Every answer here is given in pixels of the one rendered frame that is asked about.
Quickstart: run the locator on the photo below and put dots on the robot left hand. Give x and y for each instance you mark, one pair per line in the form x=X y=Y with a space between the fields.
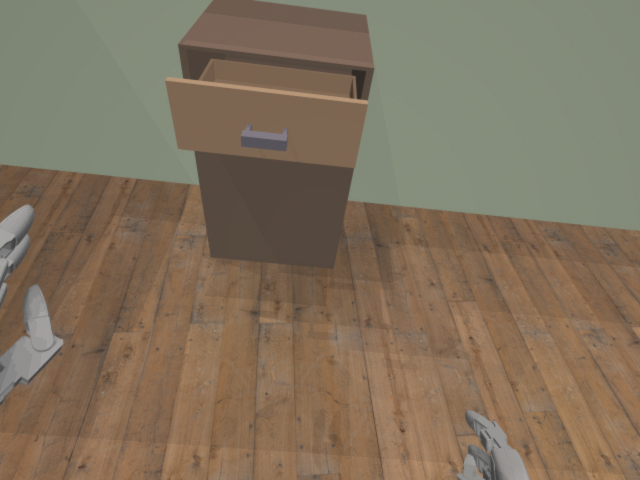
x=27 y=356

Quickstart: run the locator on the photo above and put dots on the drawer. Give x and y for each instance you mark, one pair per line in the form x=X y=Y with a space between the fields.
x=324 y=118

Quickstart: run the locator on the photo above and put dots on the cabinet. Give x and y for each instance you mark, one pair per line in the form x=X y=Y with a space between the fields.
x=267 y=210

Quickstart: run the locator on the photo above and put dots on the robot right hand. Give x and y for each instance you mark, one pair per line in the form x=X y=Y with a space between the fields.
x=504 y=463

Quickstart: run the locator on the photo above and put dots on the handle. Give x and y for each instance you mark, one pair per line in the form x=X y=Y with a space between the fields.
x=264 y=140

